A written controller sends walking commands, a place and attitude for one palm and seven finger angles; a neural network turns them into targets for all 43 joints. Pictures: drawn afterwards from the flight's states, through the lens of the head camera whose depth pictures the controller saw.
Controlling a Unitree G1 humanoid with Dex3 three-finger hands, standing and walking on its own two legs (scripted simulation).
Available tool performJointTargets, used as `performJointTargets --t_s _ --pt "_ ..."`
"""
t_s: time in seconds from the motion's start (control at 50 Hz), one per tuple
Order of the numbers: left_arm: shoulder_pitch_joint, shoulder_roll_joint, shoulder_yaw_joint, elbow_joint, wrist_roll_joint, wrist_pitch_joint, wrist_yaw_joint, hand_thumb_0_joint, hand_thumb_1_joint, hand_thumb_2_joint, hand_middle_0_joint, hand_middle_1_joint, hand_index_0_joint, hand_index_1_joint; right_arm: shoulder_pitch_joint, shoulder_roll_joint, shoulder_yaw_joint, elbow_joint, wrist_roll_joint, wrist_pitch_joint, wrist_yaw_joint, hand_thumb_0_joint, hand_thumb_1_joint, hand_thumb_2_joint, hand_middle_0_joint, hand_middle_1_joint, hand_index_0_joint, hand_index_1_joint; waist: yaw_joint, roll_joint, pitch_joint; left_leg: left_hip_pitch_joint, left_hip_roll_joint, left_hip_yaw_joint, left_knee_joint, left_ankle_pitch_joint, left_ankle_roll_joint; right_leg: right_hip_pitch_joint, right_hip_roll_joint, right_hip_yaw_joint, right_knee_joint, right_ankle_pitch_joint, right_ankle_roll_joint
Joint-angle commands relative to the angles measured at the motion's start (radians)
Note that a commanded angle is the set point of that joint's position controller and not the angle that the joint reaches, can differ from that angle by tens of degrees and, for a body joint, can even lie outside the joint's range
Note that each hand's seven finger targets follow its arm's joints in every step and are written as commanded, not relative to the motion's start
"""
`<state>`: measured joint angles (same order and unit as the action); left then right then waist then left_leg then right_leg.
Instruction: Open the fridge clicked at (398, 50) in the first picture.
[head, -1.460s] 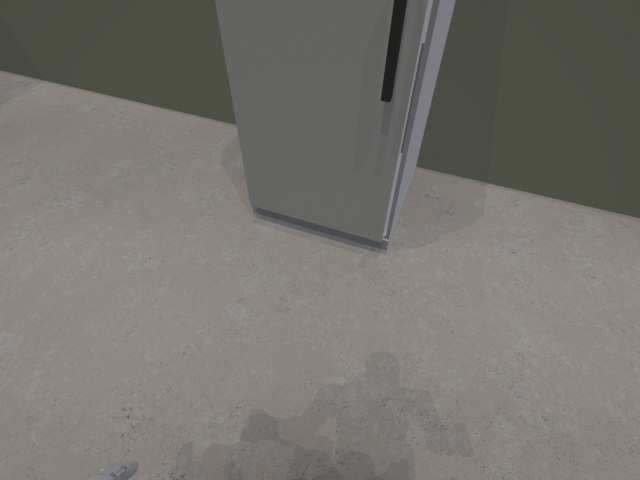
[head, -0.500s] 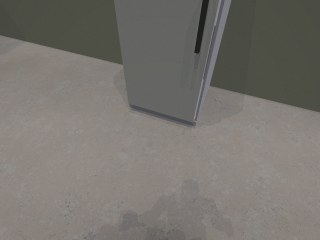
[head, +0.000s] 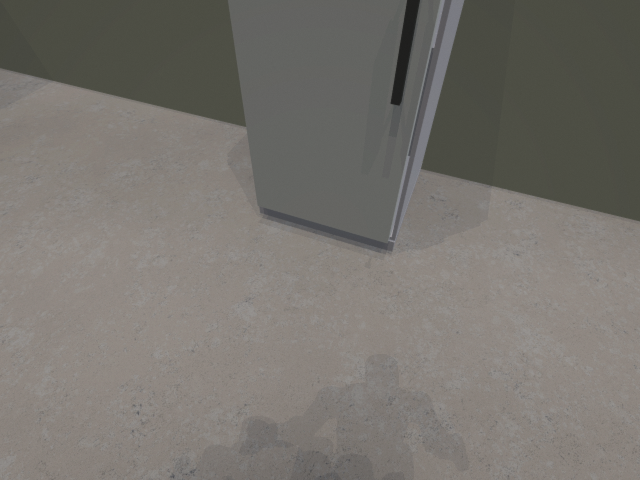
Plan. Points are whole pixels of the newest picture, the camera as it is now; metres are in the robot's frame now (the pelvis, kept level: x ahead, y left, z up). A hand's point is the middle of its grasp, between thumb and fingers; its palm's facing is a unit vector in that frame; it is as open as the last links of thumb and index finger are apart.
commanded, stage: look at it before walking up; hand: right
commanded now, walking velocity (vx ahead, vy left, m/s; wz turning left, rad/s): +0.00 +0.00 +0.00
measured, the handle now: (410, 25) +1.08 -0.15 +0.13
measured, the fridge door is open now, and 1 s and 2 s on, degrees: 0 0 0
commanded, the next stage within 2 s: walk to a spot facing it in 0.18 s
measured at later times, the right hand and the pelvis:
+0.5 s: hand out of the picture +0.07 -0.23 -0.17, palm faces -0.08 +0.95 -0.31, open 7.4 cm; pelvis +0.00 +0.00 -0.01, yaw +4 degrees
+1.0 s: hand out of the picture +0.11 -0.18 -0.18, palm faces -0.20 +0.96 -0.17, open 7.4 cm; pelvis +0.13 +0.00 -0.01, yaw +18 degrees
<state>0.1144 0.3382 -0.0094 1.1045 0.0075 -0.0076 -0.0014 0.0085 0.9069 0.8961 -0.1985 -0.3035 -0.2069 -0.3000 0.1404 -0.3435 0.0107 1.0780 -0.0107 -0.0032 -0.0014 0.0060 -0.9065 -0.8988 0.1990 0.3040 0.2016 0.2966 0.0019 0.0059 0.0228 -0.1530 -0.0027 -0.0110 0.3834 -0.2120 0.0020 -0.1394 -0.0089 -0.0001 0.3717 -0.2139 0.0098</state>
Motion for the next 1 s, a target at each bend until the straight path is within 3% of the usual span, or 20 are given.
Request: performJointTargets --t_s 0.0,0.3,0.36,0.38,0.42,0.46,0.5,0.52,0.56,0.58,0.6,0.62,0.64,0.66,0.7,0.72,0.76,0.9,0.94,0.98 --pt "-0.048 0.204 0.043 -0.059 0.0 -0.027 0.015 0.0 0.9 0.9 -0.2 -0.3 -0.2 -0.3 -0.038 -0.204 -0.043 -0.061 0.0 -0.027 -0.011 0.0 -0.9 -0.9 0.2 0.3 0.2 0.3 -0.005 -0.005 -0.067 0.017 0.124 -0.103 -0.057 0.185 0.032 0.032 -0.111 0.093 -0.05 0.178 -0.038" --pt "-0.038 0.202 0.047 -0.061 0.002 -0.026 0.02 0.0 0.9 0.9 -0.2 -0.3 -0.2 -0.3 -0.045 -0.201 -0.048 -0.07 -0.001 -0.02 -0.011 0.0 -0.9 -0.9 0.2 0.3 0.2 0.3 -0.001 -0.006 -0.062 0.011 0.116 -0.111 -0.044 0.244 0.033 0.056 -0.119 0.074 -0.044 0.212 -0.033" --pt "0.029 0.086 0.035 -0.07 0.003 -0.004 0.027 0.0 0.9 0.9 -0.2 -0.3 -0.2 -0.3 0.018 -0.097 -0.036 -0.079 -0.001 0.014 -0.016 0.0 -0.9 -0.9 0.2 0.3 0.2 0.3 0.003 -0.004 -0.055 -0.041 0.107 -0.13 0.021 0.294 0.022 0.046 -0.125 0.02 0.019 0.204 -0.014" --pt "0.041 0.088 0.038 -0.075 0.005 0.003 0.028 0.0 0.9 0.9 -0.2 -0.3 -0.2 -0.3 0.038 -0.094 -0.038 -0.082 -0.002 0.02 -0.013 0.0 -0.9 -0.9 0.2 0.3 0.2 0.3 0.003 -0.005 -0.06 -0.059 0.098 -0.134 0.031 0.231 0.022 0.047 -0.13 0.01 0.028 0.132 -0.014" --pt "0.06 0.109 0.05 -0.101 0.01 0.01 0.024 0.0 0.9 0.9 -0.2 -0.3 -0.2 -0.3 0.056 -0.096 -0.047 -0.108 -0.01 0.03 0.0 0.0 -0.9 -0.9 0.2 0.3 0.2 0.3 0.001 -0.004 -0.043 -0.116 0.064 -0.15 0.044 -0.042 0.03 0.019 -0.145 0.029 0.016 -0.131 -0.03" --pt "0.059 0.131 0.065 -0.128 0.015 0.012 0.019 0.0 0.9 0.9 -0.2 -0.3 -0.2 -0.3 0.061 -0.086 -0.059 -0.144 -0.015 0.036 0.016 0.0 -0.9 -0.9 0.2 0.3 0.2 0.3 -0.002 -0.058 0.055 -0.23 0.015 -0.147 0.083 -0.298 0.032 -0.041 -0.182 0.092 -0.045 -0.387 -0.063" --pt "0.07 0.163 0.082 -0.146 0.014 0.004 0.017 0.0 0.9 0.9 -0.2 -0.3 -0.2 -0.3 0.09 -0.053 -0.067 -0.169 -0.015 0.029 0.027 0.0 -0.9 -0.9 0.2 0.3 0.2 0.3 -0.003 -0.154 0.085 -0.293 -0.042 -0.063 0.259 -0.269 0.022 -0.049 -0.27 0.18 -0.115 -0.479 -0.114" --pt "0.074 0.173 0.091 -0.154 0.009 -0.005 0.016 0.0 0.9 0.9 -0.2 -0.3 -0.2 -0.3 0.091 -0.039 -0.072 -0.181 -0.015 0.024 0.032 0.0 -0.9 -0.9 0.2 0.3 0.2 0.3 -0.007 -0.187 0.062 -0.278 -0.031 0.0 0.36 -0.235 0.011 -0.052 -0.336 0.206 -0.13 -0.449 -0.147" --pt "0.074 0.15 0.092 -0.162 0.014 -0.015 0.015 0.0 0.9 0.9 -0.2 -0.3 -0.2 -0.3 0.104 -0.008 -0.078 -0.193 -0.016 0.014 0.043 0.0 -0.9 -0.9 0.2 0.3 0.2 0.3 -0.016 -0.159 0.06 -0.247 0.013 0.039 0.358 -0.27 0.003 -0.063 -0.345 0.13 -0.073 -0.305 -0.154" --pt "0.059 0.135 0.091 -0.163 0.015 -0.017 0.015 0.0 0.9 0.9 -0.2 -0.3 -0.2 -0.3 0.152 0.007 -0.083 -0.181 -0.016 0.008 0.044 0.0 -0.9 -0.9 0.2 0.3 0.2 0.3 -0.046 -0.138 0.064 -0.143 0.014 0.055 0.284 -0.231 0.008 -0.133 -0.317 0.062 0.02 -0.256 -0.127" --pt "0.049 0.111 0.085 -0.167 0.017 -0.014 0.012 0.0 0.9 0.9 -0.2 -0.3 -0.2 -0.3 0.253 0.007 -0.087 -0.148 -0.02 -0.001 0.042 0.0 -0.9 -0.9 0.2 0.3 0.2 0.3 -0.088 -0.06 0.046 -0.001 -0.006 0.059 0.162 -0.162 0.024 -0.218 -0.246 -0.028 0.194 -0.254 -0.077" --pt "0.039 0.035 0.07 -0.202 0.006 -0.011 0.007 0.0 0.9 0.9 -0.2 -0.3 -0.2 -0.3 0.353 -0.094 -0.106 -0.123 -0.026 -0.022 0.027 0.0 -0.9 -0.9 0.2 0.3 0.2 0.3 -0.12 0.267 0.026 0.171 0.198 -0.333 -0.061 -0.233 0.117 -0.474 -0.104 -0.163 0.562 -0.337 0.006" --pt "-0.075 0.015 0.061 -0.269 0.009 -0.025 0.001 0.0 0.9 0.9 -0.2 -0.3 -0.2 -0.3 0.445 -0.145 -0.115 -0.105 -0.008 -0.029 0.007 0.0 -0.9 -0.9 0.2 0.3 0.2 0.3 -0.159 0.33 0.062 0.168 0.364 -0.664 -0.2 -0.129 0.215 -0.641 -0.042 -0.106 0.749 -0.421 0.021" --pt "-0.107 0.035 0.067 -0.275 0.009 -0.031 0.002 0.0 0.9 0.9 -0.2 -0.3 -0.2 -0.3 0.431 -0.125 -0.108 -0.11 -0.004 -0.035 -0.004 0.0 -0.9 -0.9 0.2 0.3 0.2 0.3 -0.142 0.197 0.094 0.119 0.349 -0.669 -0.206 -0.132 0.25 -0.649 -0.081 -0.002 0.797 -0.321 0.013" --pt "-0.062 0.018 0.072 -0.254 0.013 -0.036 -0.003 0.0 0.9 0.9 -0.2 -0.3 -0.2 -0.3 0.324 -0.068 -0.096 -0.131 -0.011 -0.043 -0.007 0.0 -0.9 -0.9 0.2 0.3 0.2 0.3 -0.067 0.08 0.096 0.061 0.318 -0.548 -0.181 -0.137 0.256 -0.616 -0.122 0.014 0.786 -0.21 0.025" --pt "-0.043 -0.001 0.075 -0.237 0.015 -0.035 -0.007 0.0 0.9 0.9 -0.2 -0.3 -0.2 -0.3 0.299 -0.051 -0.095 -0.136 -0.013 -0.048 -0.008 0.0 -0.9 -0.9 0.2 0.3 0.2 0.3 -0.049 0.036 0.078 0.036 0.287 -0.471 -0.166 -0.07 0.24 -0.563 -0.123 -0.002 0.751 -0.173 0.034" --pt "-0.016 -0.032 0.075 -0.231 0.013 -0.03 -0.01 0.0 0.9 0.9 -0.2 -0.3 -0.2 -0.3 0.303 -0.037 -0.095 -0.127 -0.014 -0.058 -0.005 0.0 -0.9 -0.9 0.2 0.3 0.2 0.3 -0.034 0.066 0.046 0.041 0.24 -0.365 -0.151 0.078 0.217 -0.527 -0.113 -0.031 0.688 -0.112 0.047" --pt "-0.094 -0.077 0.076 -0.287 0.004 -0.041 -0.021 0.0 0.9 0.9 -0.2 -0.3 -0.2 -0.3 0.334 -0.027 -0.104 -0.1 -0.019 -0.055 -0.01 0.0 -0.9 -0.9 0.2 0.3 0.2 0.3 -0.059 0.135 0.037 0.042 0.183 -0.305 -0.113 0.169 0.173 -0.427 -0.068 -0.066 0.417 -0.038 0.047" --pt "-0.071 -0.073 0.078 -0.288 -0.001 -0.049 -0.019 0.0 0.9 0.9 -0.2 -0.3 -0.2 -0.3 0.3 -0.038 -0.113 -0.108 -0.021 -0.05 -0.009 0.0 -0.9 -0.9 0.2 0.3 0.2 0.3 -0.046 0.165 0.033 -0.001 0.178 -0.302 -0.079 0.175 0.158 -0.311 -0.05 -0.075 0.324 -0.055 0.037" --pt "0.062 -0.043 0.086 -0.248 0.001 -0.06 -0.003 0.0 0.9 0.9 -0.2 -0.3 -0.2 -0.3 0.257 -0.036 -0.12 -0.118 -0.015 -0.047 -0.009 0.0 -0.9 -0.9 0.2 0.3 0.2 0.3 0.022 0.113 -0.004 -0.101 0.124 -0.272 0.053 0.201 0.121 -0.051 -0.025 -0.085 0.152 0.007 0.026"
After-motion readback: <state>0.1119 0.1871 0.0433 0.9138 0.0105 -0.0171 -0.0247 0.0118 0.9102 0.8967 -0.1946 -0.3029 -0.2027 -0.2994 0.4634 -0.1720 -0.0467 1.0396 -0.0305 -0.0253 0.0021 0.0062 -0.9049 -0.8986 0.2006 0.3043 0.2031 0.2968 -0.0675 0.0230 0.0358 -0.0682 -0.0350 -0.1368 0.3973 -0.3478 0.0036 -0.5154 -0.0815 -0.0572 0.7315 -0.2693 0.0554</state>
